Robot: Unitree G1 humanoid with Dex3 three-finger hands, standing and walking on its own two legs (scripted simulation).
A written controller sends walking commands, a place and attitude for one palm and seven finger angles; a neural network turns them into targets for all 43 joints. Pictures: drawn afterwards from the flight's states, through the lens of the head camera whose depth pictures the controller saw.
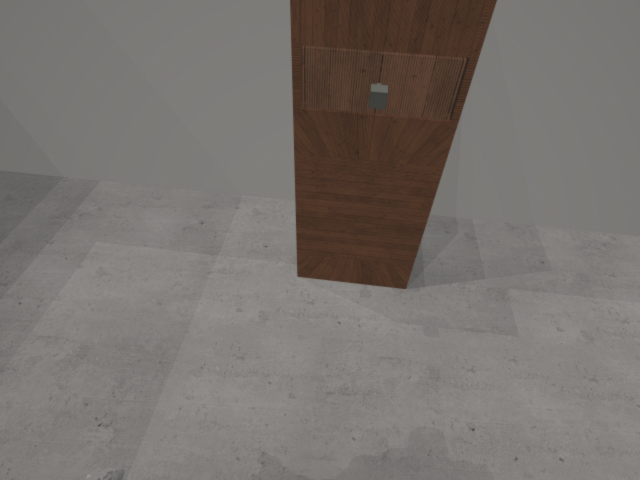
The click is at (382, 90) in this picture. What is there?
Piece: drawer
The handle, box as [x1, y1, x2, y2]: [369, 83, 387, 108]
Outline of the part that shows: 371,84 369,107 385,108 387,85 381,85 380,83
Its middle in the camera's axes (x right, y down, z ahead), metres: +0.14 -0.35 +0.94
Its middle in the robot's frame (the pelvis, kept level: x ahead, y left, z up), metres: +0.95 -0.09 +0.05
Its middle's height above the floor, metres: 0.82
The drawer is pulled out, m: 0.00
